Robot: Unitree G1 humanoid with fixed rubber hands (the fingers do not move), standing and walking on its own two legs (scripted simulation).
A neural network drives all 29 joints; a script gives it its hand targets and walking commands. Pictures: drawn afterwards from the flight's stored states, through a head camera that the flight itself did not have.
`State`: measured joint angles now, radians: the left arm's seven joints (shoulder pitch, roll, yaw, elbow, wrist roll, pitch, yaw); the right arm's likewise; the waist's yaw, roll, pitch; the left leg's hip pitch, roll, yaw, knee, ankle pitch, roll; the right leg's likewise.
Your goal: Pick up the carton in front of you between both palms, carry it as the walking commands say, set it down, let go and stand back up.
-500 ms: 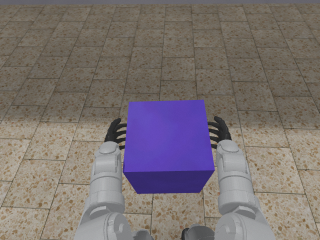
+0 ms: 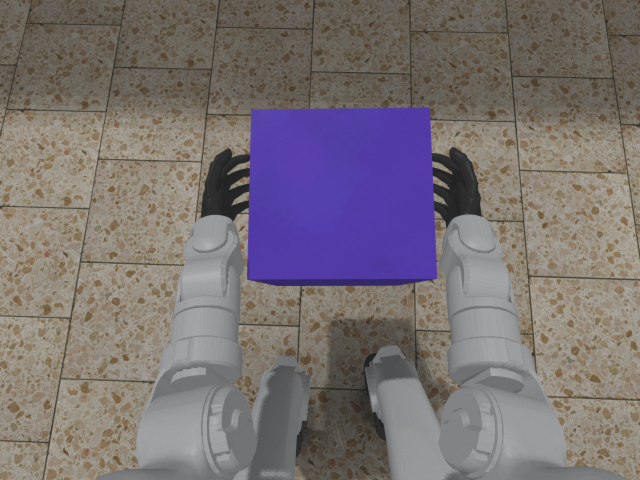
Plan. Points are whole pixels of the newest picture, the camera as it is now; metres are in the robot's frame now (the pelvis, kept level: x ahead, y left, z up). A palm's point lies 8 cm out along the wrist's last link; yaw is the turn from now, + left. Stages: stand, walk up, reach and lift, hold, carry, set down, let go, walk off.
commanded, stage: set down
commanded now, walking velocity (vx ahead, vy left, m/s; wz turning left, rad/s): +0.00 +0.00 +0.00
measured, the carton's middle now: (338, 214) +0.44 -0.01 -0.15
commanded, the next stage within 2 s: none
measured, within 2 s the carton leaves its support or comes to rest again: rests again in 1.40 s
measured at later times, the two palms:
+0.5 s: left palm (245, 215) +0.47 +0.14 -0.23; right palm (425, 221) +0.45 -0.16 -0.24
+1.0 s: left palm (262, 219) +0.51 +0.14 -0.39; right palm (406, 226) +0.48 -0.16 -0.39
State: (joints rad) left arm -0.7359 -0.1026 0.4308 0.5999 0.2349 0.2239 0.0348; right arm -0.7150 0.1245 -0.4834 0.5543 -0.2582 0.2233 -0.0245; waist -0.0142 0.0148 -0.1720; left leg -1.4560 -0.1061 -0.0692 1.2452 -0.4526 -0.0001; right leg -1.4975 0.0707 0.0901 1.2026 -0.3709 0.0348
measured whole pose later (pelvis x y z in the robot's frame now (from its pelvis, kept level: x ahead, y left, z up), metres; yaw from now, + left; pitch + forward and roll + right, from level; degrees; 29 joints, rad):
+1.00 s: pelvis -0.04 +0.00 -0.23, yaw +1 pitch +44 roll -1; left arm -1.42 0.22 0.25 0.92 0.07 0.25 0.09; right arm -1.30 -0.10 -0.46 0.75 -0.10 0.25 -0.14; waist -0.04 0.00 0.21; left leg -2.24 -0.18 -0.05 2.08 -0.61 -0.04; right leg -2.27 0.12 0.06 2.02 -0.52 0.08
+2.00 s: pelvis -0.05 +0.00 -0.27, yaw +0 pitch +34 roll -3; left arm -1.51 0.25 0.32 1.07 0.16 0.18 -0.02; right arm -1.41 -0.20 -0.49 0.98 -0.11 0.19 0.00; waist -0.04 -0.01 0.40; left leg -2.19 -0.12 -0.02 2.25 -0.66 0.00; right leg -2.21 0.08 0.02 2.18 -0.57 0.06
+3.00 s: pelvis -0.04 -0.01 -0.16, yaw +1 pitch +46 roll -1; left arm -1.41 0.42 0.16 1.05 -0.07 0.19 0.03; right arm -1.28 -0.24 -0.30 0.88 0.09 0.18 -0.14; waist -0.07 0.01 0.05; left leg -2.08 -0.07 -0.02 1.83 -0.56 0.01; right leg -2.10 0.04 0.00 1.78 -0.48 0.02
